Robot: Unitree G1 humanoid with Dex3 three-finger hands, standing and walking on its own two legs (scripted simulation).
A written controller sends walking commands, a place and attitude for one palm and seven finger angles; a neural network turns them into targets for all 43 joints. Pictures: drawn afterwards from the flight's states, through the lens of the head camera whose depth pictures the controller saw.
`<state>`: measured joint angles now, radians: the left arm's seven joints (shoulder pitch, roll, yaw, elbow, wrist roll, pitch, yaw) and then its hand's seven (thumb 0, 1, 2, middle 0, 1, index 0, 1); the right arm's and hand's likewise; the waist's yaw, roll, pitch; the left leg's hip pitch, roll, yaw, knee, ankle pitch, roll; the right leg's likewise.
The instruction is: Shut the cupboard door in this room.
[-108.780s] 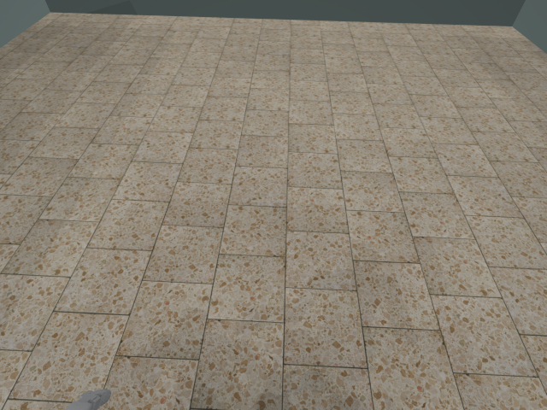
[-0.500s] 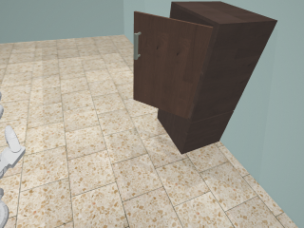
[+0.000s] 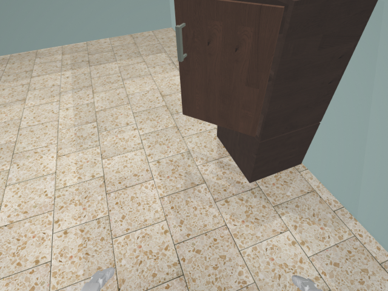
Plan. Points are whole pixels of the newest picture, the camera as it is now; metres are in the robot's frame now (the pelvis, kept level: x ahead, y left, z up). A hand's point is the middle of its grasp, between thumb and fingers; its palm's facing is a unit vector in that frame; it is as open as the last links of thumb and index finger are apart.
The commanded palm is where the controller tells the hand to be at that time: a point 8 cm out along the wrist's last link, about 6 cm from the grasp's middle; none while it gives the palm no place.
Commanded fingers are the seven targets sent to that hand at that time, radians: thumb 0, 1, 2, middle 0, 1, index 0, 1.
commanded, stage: let the arm hang, fingers relaxed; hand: left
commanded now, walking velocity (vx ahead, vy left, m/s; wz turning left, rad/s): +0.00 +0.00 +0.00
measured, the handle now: (181, 42) +1.06 +0.09 +0.07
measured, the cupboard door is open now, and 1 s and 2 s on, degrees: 40 40 40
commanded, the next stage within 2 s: look to check the result in 0.88 s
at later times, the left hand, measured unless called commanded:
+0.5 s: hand out of the picture +0.00 +0.20 -0.14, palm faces +0.00 -0.97 -0.24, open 7.4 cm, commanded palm none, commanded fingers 0.00 0.90 0.90 -0.20 -0.30 -0.20 -0.30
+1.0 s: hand out of the picture -0.02 +0.17 -0.15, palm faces +0.00 -0.99 -0.14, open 7.4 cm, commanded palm none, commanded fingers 0.00 0.90 0.90 -0.20 -0.30 -0.20 -0.30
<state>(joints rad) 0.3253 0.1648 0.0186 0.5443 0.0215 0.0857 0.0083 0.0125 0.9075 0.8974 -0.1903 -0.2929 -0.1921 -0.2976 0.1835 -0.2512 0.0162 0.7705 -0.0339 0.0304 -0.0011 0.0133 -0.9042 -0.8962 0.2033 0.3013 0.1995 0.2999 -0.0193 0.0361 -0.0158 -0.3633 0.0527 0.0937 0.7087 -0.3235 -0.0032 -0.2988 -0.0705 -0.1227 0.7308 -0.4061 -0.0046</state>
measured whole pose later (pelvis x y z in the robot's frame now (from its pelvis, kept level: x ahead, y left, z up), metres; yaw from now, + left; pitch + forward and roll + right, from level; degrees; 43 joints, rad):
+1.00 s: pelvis +0.01 +0.02 +0.03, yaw -3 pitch -2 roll +0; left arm 0.35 0.10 0.00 1.16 0.02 0.00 0.04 0.01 0.90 0.90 -0.20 -0.29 -0.20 -0.30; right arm 0.34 -0.10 0.00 1.13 -0.02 0.01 -0.04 0.01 -0.91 -0.90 0.20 0.30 0.20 0.30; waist -0.01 -0.01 0.02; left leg -0.18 0.03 0.15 0.41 -0.20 0.03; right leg -0.13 -0.06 -0.08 0.41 -0.24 0.02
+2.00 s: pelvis +0.00 +0.04 +0.00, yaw +7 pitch +0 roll -1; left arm 0.22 0.21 0.08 0.98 0.02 0.06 0.04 0.01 0.90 0.90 -0.20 -0.29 -0.20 -0.30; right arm 0.26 -0.17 -0.05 0.98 -0.04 0.04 -0.01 0.01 -0.91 -0.90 0.20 0.30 0.20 0.30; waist -0.03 -0.02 0.08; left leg -0.40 -0.02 0.04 0.68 -0.30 0.06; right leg -0.34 -0.10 -0.11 0.89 -0.51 0.03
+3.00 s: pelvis +0.19 +0.14 +0.02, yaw +43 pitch -1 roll +1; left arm 0.24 0.18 0.06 0.90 0.03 0.00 -0.02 0.01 0.91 0.90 -0.20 -0.29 -0.20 -0.30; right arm 0.23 -0.19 -0.02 0.96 -0.03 -0.02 -0.01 0.01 -0.91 -0.90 0.20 0.30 0.20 0.30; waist 0.01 -0.01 0.06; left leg -0.19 -0.04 0.06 0.50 -0.29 0.05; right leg -0.53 -0.15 -0.05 0.85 -0.28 0.04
